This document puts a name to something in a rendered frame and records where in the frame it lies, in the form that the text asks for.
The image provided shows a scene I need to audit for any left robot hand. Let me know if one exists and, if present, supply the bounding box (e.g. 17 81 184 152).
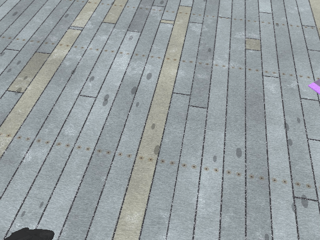
4 227 55 240

